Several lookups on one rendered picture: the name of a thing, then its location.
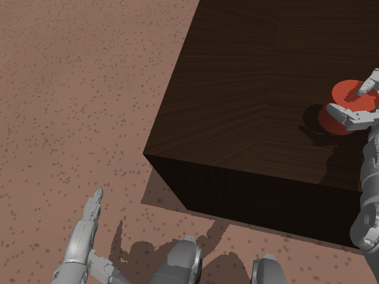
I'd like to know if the right robot hand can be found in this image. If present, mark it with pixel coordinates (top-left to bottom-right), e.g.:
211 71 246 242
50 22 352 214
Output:
326 68 379 131

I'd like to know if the right robot arm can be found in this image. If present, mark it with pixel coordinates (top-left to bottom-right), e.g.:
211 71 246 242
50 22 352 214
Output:
350 125 379 284

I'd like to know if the left robot arm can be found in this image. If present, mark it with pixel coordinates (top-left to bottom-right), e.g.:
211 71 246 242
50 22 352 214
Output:
49 262 89 284

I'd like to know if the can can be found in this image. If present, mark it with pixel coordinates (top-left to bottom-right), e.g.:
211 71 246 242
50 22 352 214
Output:
318 80 379 135

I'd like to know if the left robot hand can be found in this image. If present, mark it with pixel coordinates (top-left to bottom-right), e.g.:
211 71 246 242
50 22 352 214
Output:
62 188 131 284

